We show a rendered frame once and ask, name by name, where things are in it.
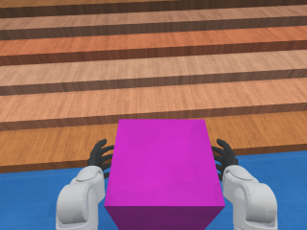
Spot right robot hand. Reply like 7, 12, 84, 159
211, 139, 239, 182

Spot robot left forearm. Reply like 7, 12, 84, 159
56, 166, 106, 230

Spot carton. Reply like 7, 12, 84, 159
104, 119, 225, 230

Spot robot right forearm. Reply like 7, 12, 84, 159
222, 165, 278, 230

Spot left robot hand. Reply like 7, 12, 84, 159
87, 139, 114, 179

